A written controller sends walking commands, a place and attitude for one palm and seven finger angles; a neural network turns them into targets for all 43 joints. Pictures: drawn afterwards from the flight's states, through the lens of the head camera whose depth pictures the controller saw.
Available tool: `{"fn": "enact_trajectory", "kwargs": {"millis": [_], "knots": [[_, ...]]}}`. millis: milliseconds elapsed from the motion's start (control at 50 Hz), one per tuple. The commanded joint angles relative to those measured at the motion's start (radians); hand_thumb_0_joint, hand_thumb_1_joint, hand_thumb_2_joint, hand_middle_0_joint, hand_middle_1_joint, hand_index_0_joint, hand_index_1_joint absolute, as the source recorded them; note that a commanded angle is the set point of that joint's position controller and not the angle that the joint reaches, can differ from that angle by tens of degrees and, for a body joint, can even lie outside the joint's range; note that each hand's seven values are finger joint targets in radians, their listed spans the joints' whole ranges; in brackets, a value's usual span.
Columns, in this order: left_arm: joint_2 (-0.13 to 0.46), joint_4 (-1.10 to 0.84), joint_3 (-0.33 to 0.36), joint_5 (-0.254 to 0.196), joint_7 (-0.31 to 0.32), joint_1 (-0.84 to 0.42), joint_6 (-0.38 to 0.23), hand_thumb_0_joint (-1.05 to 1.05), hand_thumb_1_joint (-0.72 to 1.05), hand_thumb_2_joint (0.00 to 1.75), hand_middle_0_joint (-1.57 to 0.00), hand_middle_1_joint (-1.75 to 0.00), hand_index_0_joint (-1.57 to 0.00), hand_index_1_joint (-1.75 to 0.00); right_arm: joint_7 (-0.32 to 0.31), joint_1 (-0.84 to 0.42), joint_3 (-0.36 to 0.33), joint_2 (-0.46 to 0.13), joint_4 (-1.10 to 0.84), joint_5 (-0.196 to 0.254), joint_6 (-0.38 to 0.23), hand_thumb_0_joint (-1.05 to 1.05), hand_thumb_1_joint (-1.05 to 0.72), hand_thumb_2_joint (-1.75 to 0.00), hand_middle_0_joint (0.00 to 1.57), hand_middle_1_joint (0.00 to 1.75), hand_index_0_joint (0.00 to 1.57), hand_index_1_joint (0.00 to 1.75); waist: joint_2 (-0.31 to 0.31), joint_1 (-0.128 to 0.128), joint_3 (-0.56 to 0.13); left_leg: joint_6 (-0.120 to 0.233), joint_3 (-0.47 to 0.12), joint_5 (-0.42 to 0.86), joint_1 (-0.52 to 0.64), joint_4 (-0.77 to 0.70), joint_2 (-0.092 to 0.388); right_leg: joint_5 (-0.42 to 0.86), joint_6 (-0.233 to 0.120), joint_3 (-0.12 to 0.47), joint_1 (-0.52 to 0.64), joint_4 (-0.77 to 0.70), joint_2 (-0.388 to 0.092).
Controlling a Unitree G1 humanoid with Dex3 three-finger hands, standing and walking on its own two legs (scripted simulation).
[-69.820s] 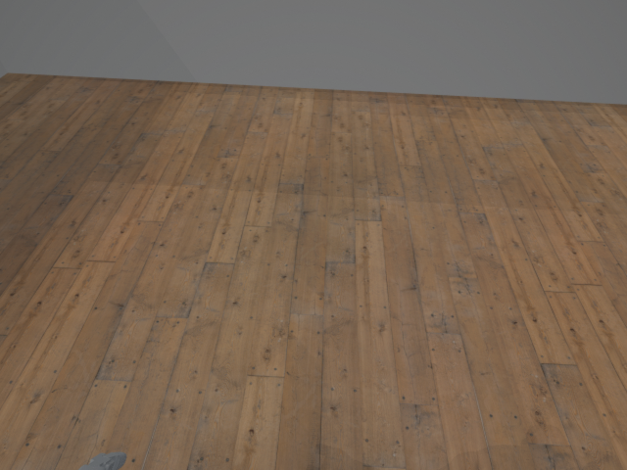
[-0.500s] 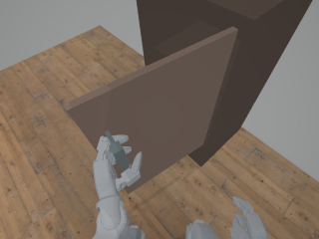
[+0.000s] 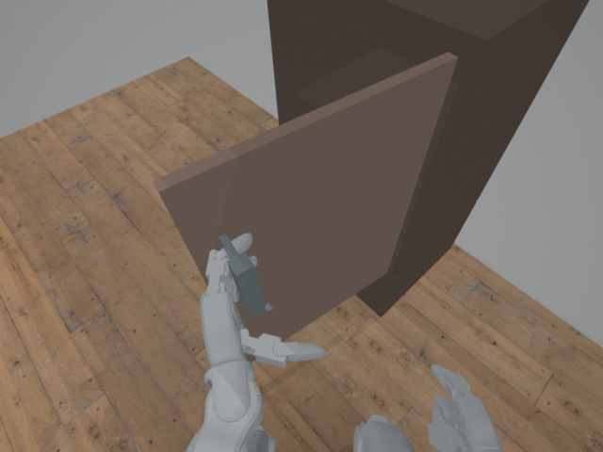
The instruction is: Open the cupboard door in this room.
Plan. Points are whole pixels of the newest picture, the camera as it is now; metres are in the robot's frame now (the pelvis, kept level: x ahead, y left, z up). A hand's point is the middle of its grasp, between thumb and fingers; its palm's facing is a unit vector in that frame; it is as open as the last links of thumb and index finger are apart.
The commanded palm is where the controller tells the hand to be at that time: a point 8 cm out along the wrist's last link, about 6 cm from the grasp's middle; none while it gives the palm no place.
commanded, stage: open thumb and fingers to let go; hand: left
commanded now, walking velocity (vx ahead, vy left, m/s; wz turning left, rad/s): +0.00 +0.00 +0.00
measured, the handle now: (240, 275) +0.34 +0.11 +0.04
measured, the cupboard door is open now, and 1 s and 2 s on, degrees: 81 82 82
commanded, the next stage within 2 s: slide the hand sideways off the handle in 0.04 s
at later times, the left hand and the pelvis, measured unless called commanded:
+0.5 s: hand (250, 330) +0.26 +0.08 +0.05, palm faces -0.16 -0.99 +0.03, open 16.2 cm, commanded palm +0.24 +0.14 +0.04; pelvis +0.00 +0.03 -0.01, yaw +0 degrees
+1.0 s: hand (208, 365) +0.22 +0.12 +0.04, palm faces -0.13 -0.99 -0.02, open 16.3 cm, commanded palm +0.20 +0.19 +0.04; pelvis +0.01 +0.03 -0.02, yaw +0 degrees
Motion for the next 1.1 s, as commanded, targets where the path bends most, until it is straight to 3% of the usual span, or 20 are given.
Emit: {"fn": "enact_trajectory", "kwargs": {"millis": [0, 120, 140, 160, 180, 200, 220, 260, 280, 320, 360, 420, 460, 500, 560, 780, 880, 900, 1000, 1080], "knots": [[-0.033, -0.203, 0.023, 0.013, 0.031, -0.196, -0.050, 0.00, -0.50, 0.30, -0.15, -0.30, -0.15, -0.30, -0.005, -0.061, -0.026, -0.091, -0.150, 0.002, -0.039, 0.00, -0.90, -0.90, 0.20, 0.30, 0.20, 0.30, -0.096, -0.012, -0.213, 0.021, -0.009, 0.102, -0.009, -0.162, -0.047, 0.031, 0.014, 0.080, 0.268, -0.195, 0.023], [-0.060, -0.186, 0.006, 0.011, 0.046, -0.250, -0.038, 0.00, -0.50, 0.30, -0.15, -0.30, -0.15, -0.30, -0.006, -0.069, -0.024, -0.092, -0.140, 0.002, -0.035, 0.00, -0.90, -0.90, 0.20, 0.30, 0.20, 0.30, -0.113, -0.023, -0.218, 0.021, -0.016, 0.088, -0.001, -0.161, -0.044, 0.004, 0.015, 0.065, 0.240, -0.187, 0.027], [0.057, -0.202, -0.177, 0.134, -0.168, -0.247, -0.066, 0.00, -0.50, 0.30, -0.15, -0.30, -0.15, -0.30, -0.007, -0.003, -0.020, -0.132, -0.117, 0.003, -0.042, 0.00, -0.90, -0.90, 0.20, 0.30, 0.20, 0.30, -0.148, -0.102, -0.190, 0.042, -0.005, 0.097, 0.007, -0.130, -0.039, 0.089, 0.014, 0.090, 0.226, -0.171, 0.022], [0.142, -0.271, -0.080, 0.091, -0.287, -0.298, -0.096, 0.00, -0.50, 0.30, -0.15, -0.30, -0.15, -0.30, -0.014, 0.000, -0.029, -0.135, -0.147, 0.013, -0.039, 0.00, -0.90, -0.90, 0.20, 0.30, 0.20, 0.30, -0.101, -0.071, -0.271, 0.046, -0.005, 0.126, -0.006, -0.120, -0.046, 0.147, 0.004, 0.099, 0.276, -0.149, 0.011], [0.150, -0.283, -0.094, 0.070, -0.378, -0.291, -0.107, 0.00, -0.50, 0.30, -0.15, -0.30, -0.15, -0.30, -0.019, -0.014, -0.026, -0.129, -0.154, 0.017, -0.043, 0.00, -0.90, -0.90, 0.20, 0.30, 0.20, 0.30, -0.050, -0.059, -0.295, 0.045, -0.004, 0.130, 0.002, -0.118, -0.048, 0.163, 0.003, 0.107, 0.292, -0.135, 0.006], [0.166, -0.278, -0.085, 0.032, -0.462, -0.284, -0.105, 0.00, -0.50, 0.30, -0.15, -0.30, -0.15, -0.30, -0.024, -0.006, -0.025, -0.132, -0.163, 0.030, -0.047, 0.00, -0.90, -0.90, 0.20, 0.30, 0.20, 0.30, -0.060, -0.068, -0.275, 0.044, -0.010, 0.123, 0.004, -0.119, -0.047, 0.157, 0.004, 0.104, 0.283, -0.136, 0.008], [0.156, -0.282, -0.097, -0.018, -0.548, -0.259, -0.095, 0.00, -0.50, 0.30, -0.15, -0.30, -0.15, -0.30, -0.026, -0.009, -0.023, -0.138, -0.179, 0.045, -0.052, 0.00, -0.90, -0.90, 0.20, 0.30, 0.20, 0.30, -0.061, -0.068, -0.261, 0.045, -0.013, 0.115, 0.013, -0.127, -0.046, 0.139, 0.003, 0.099, 0.279, -0.143, 0.011], [0.086, -0.301, -0.096, -0.156, -0.632, -0.260, -0.049, 0.00, -0.50, 0.30, -0.15, -0.30, -0.15, -0.30, -0.029, -0.025, -0.014, -0.135, -0.212, 0.074, -0.067, 0.00, -0.90, -0.90, 0.20, 0.30, 0.20, 0.30, -0.031, -0.066, -0.223, 0.041, -0.023, 0.088, 0.024, -0.148, -0.048, 0.069, 0.004, 0.086, 0.257, -0.164, 0.019], [0.070, -0.275, -0.075, -0.199, -0.640, -0.206, -0.025, 0.00, -0.50, 0.30, -0.15, -0.30, -0.15, -0.30, -0.032, -0.023, -0.013, -0.139, -0.217, 0.082, -0.073, 0.00, -0.90, -0.90, 0.20, 0.30, 0.20, 0.30, -0.075, -0.059, -0.189, 0.038, -0.029, 0.077, 0.015, -0.160, -0.044, 0.036, 0.009, 0.071, 0.245, -0.170, 0.023], [0.078, -0.307, -0.027, -0.238, -0.618, -0.156, 0.004, 0.00, -0.50, 0.30, -0.15, -0.30, -0.15, -0.30, -0.030, -0.026, -0.016, -0.147, -0.238, 0.087, -0.080, 0.00, -0.90, -0.90, 0.20, 0.30, 0.20, 0.30, -0.102, -0.036, -0.207, 0.033, -0.040, 0.076, 0.015, -0.175, -0.045, 0.006, 0.012, 0.053, 0.242, -0.162, 0.026], [0.100, -0.337, 0.001, -0.221, -0.574, -0.079, 0.014, 0.00, -0.50, 0.30, -0.15, -0.30, -0.15, -0.30, -0.022, -0.022, -0.020, -0.150, -0.255, 0.083, -0.083, 0.00, -0.90, -0.90, 0.20, 0.30, 0.20, 0.30, -0.079, -0.013, -0.224, 0.028, -0.043, 0.129, 0.026, -0.174, -0.047, 0.052, 0.005, 0.038, 0.240, -0.126, 0.028], [0.128, -0.411, 0.012, -0.166, -0.516, 0.012, 0.011, 0.00, -0.50, 0.30, -0.15, -0.30, -0.15, -0.30, -0.005, 0.004, -0.027, -0.146, -0.277, 0.069, -0.075, 0.00, -0.90, -0.90, 0.20, 0.30, 0.20, 0.30, -0.096, -0.010, -0.252, 0.026, -0.034, 0.190, 0.028, -0.150, -0.042, 0.120, 0.006, 0.039, 0.238, -0.098, 0.027], [0.166, -0.431, 0.029, -0.137, -0.498, 0.062, 0.010, 0.00, -0.50, 0.30, -0.15, -0.30, -0.15, -0.30, 0.000, 0.006, -0.026, -0.149, -0.290, 0.066, -0.063, 0.00, -0.90, -0.90, 0.20, 0.30, 0.20, 0.30, -0.079, -0.003, -0.224, 0.024, -0.031, 0.173, -0.003, -0.146, -0.042, 0.100, 0.001, 0.046, 0.235, -0.093, 0.028], [0.178, -0.449, 0.035, -0.115, -0.490, 0.050, 0.008, 0.00, -0.50, 0.30, -0.15, -0.30, -0.15, -0.30, 0.000, 0.009, -0.027, -0.148, -0.296, 0.063, -0.052, 0.00, -0.90, -0.90, 0.20, 0.30, 0.20, 0.30, -0.084, -0.016, -0.196, 0.026, -0.029, 0.134, -0.017, -0.133, -0.040, 0.063, 0.004, 0.051, 0.202, -0.092, 0.028], [0.179, -0.523, 0.033, -0.115, -0.492, 0.120, 0.001, 0.00, -0.50, 0.30, -0.15, -0.30, -0.15, -0.30, -0.002, 0.006, -0.028, -0.143, -0.318, 0.064, -0.047, 0.00, -0.90, -0.90, 0.20, 0.30, 0.20, 0.30, -0.036, -0.006, -0.212, 0.022, -0.034, 0.161, 0.002, -0.129, -0.038, 0.080, -0.002, 0.046, 0.195, -0.073, 0.034], [0.226, -0.629, 0.073, -0.170, -0.575, 0.296, -0.013, 0.00, -0.50, 0.30, -0.15, -0.30, -0.15, -0.30, -0.019, 0.034, -0.030, -0.150, -0.330, 0.070, -0.054, 0.00, -0.90, -0.90, 0.20, 0.30, 0.20, 0.30, -0.052, -0.027, -0.224, 0.019, -0.043, 0.218, -0.019, -0.076, -0.034, 0.146, 0.008, 0.035, 0.179, -0.034, 0.043], [0.259, -0.661, 0.120, -0.197, -0.613, 0.386, -0.004, 0.00, -0.50, 0.30, -0.15, -0.30, -0.15, -0.30, -0.024, 0.035, -0.035, -0.150, -0.345, 0.075, -0.053, 0.00, -0.90, -0.90, 0.20, 0.30, 0.20, 0.30, -0.035, -0.007, -0.241, 0.016, -0.040, 0.259, -0.029, -0.059, -0.038, 0.180, 0.006, 0.036, 0.191, -0.012, 0.043], [0.258, -0.666, 0.119, -0.205, -0.619, 0.379, -0.002, 0.00, -0.50, 0.30, -0.15, -0.30, -0.15, -0.30, -0.025, 0.036, -0.034, -0.149, -0.347, 0.076, -0.050, 0.00, -0.90, -0.90, 0.20, 0.30, 0.20, 0.30, -0.037, -0.016, -0.227, 0.017, -0.038, 0.241, -0.036, -0.055, -0.039, 0.171, 0.009, 0.036, 0.183, -0.019, 0.044], [0.308, -0.676, 0.202, -0.241, -0.646, 0.412, -0.007, 0.00, -0.50, 0.30, -0.15, -0.30, -0.15, -0.30, -0.036, 0.031, -0.039, -0.150, -0.348, 0.081, -0.048, 0.00, -0.90, -0.90, 0.20, 0.30, 0.20, 0.30, -0.063, -0.007, -0.234, 0.022, -0.028, 0.210, -0.078, -0.032, -0.043, 0.156, 0.011, 0.054, 0.209, -0.026, 0.046], [0.324, -0.676, 0.232, -0.269, -0.682, 0.444, -0.013, 0.00, -0.50, 0.30, -0.15, -0.30, -0.15, -0.30, -0.043, 0.024, -0.042, -0.151, -0.346, 0.087, -0.051, 0.00, -0.90, -0.90, 0.20, 0.30, 0.20, 0.30, -0.045, -0.004, -0.225, 0.023, -0.024, 0.205, -0.090, -0.025, -0.044, 0.144, 0.009, 0.064, 0.217, -0.033, 0.046]]}}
